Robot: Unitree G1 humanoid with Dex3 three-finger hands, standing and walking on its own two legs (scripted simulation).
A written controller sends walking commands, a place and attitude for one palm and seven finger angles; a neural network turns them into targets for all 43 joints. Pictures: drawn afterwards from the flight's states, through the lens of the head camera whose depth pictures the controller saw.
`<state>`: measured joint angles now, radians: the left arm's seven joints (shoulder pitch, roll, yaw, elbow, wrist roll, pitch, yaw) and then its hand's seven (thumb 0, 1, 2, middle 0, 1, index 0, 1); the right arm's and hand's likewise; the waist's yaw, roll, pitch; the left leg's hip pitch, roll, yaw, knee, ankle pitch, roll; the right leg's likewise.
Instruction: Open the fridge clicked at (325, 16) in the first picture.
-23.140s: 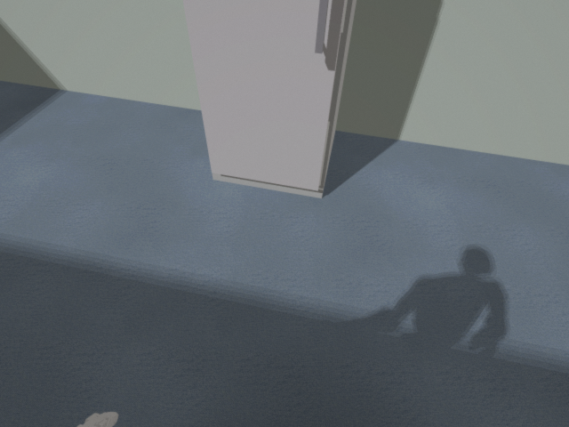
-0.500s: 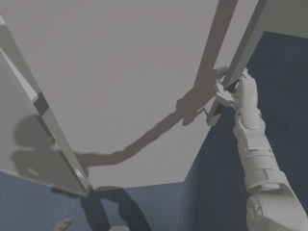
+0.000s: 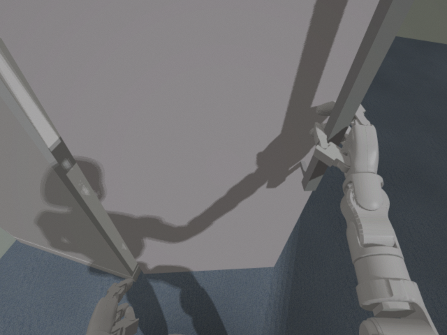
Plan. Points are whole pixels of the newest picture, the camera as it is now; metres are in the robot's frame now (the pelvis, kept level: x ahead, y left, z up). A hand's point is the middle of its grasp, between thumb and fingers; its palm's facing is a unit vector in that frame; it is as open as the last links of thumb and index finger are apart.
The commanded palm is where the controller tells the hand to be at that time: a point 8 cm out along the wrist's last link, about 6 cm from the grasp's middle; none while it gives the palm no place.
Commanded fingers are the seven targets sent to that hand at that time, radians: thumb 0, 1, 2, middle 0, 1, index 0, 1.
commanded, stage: stop walking and hold the door back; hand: right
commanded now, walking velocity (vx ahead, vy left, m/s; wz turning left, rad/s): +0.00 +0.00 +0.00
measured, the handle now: (346, 83) +0.44 -0.14 +0.24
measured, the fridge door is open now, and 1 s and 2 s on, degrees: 70 68 68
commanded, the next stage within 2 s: loosen the grip on the handle in 0.06 s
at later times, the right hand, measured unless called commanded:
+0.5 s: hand (328, 139) +0.41 -0.13 +0.16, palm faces +0.07 +0.99 -0.14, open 11.6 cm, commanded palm +0.37 -0.18 +0.15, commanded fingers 0.00 0.55 -0.20 0.34 1.27 0.34 1.27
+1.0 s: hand (334, 136) +0.42 -0.14 +0.16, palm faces +0.06 +0.99 -0.15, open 14.7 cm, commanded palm +0.39 -0.21 +0.16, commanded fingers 0.00 0.55 -0.20 0.25 1.15 0.25 1.15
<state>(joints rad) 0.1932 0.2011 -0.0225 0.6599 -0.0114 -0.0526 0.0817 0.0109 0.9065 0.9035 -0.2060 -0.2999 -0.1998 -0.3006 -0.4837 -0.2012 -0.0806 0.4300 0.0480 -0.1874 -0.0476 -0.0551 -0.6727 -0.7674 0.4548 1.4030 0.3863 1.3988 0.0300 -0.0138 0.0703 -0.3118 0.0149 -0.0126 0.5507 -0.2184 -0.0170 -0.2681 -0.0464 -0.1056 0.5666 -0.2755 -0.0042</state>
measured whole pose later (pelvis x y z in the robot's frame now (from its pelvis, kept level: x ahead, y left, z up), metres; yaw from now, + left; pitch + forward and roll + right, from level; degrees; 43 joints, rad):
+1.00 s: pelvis +0.03 +0.01 +0.00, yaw -3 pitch +2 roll +0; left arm 0.25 0.23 0.01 0.71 -0.02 -0.10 0.02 0.01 0.91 0.90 -0.21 -0.30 -0.20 -0.30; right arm -0.47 -0.25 -0.13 0.47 0.08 -0.17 0.04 -0.02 0.56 -0.20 0.32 1.19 0.26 1.15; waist 0.03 -0.03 -0.01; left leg -0.32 0.02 0.04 0.55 -0.26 0.00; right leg -0.29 -0.04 -0.06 0.54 -0.29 0.01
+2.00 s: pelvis +0.02 +0.01 +0.00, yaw -4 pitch -2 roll +1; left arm 0.18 0.24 -0.03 0.66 -0.03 -0.15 0.07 0.01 0.91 0.90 -0.21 -0.30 -0.20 -0.30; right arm -0.15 -0.30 -0.19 0.15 0.18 -0.14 0.20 -0.02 0.56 -0.20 0.25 1.15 0.26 1.15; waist -0.03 -0.03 -0.01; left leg -0.26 0.03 0.06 0.56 -0.27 -0.01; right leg -0.25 -0.03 -0.03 0.59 -0.31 0.00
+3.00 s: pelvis +0.02 +0.00 +0.01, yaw -4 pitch -7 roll +1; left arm 0.17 0.23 -0.04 0.71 0.02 -0.20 0.09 0.01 0.90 0.90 -0.21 -0.30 -0.20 -0.30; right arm 0.27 -0.30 -0.26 -0.28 0.09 -0.03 -0.11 -0.01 0.20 -0.37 0.24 0.95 0.24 0.94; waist -0.08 -0.05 0.06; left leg -0.08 0.02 0.05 0.39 -0.19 -0.01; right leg -0.08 -0.03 -0.04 0.44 -0.24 0.00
